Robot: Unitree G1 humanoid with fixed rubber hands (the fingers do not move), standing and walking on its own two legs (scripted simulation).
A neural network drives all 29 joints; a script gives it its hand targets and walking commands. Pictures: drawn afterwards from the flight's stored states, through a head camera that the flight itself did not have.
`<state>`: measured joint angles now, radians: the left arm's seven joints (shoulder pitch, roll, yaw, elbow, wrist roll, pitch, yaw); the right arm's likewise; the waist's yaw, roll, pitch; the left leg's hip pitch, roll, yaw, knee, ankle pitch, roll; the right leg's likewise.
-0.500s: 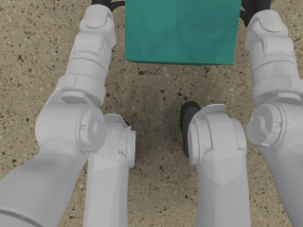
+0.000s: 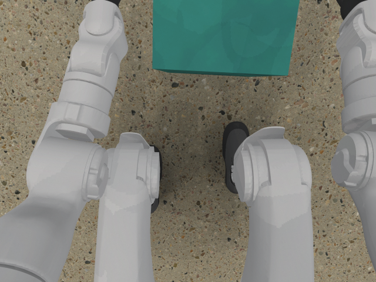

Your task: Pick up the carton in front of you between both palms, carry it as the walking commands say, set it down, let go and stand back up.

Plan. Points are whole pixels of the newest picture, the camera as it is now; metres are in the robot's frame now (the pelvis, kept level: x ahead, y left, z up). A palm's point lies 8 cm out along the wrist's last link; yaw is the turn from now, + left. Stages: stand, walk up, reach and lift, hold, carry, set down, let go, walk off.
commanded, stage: set down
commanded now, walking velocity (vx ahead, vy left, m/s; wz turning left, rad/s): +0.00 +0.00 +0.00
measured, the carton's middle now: (217, 20) +0.51 -0.09 -0.26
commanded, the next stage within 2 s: let go in 0.88 s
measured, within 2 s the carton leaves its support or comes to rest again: neither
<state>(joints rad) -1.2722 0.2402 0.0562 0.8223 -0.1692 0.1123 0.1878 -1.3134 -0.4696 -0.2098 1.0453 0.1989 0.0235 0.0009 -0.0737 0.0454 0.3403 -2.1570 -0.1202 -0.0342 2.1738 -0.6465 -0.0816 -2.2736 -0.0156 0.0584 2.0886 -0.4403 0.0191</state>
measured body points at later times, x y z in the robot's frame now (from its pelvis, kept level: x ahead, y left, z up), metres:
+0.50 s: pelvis +0.02 -0.01 +0.12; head +0.34 -0.05 +0.43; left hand +0.56 +0.09 +0.00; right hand +0.51 -0.30 +0.00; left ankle +0.10 +0.13 -0.35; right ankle +0.14 -0.13 -0.35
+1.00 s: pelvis +0.05 -0.01 +0.25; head +0.33 -0.06 +0.60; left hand +0.55 +0.09 +0.15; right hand +0.50 -0.31 +0.14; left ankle +0.10 +0.13 -0.35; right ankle +0.14 -0.13 -0.35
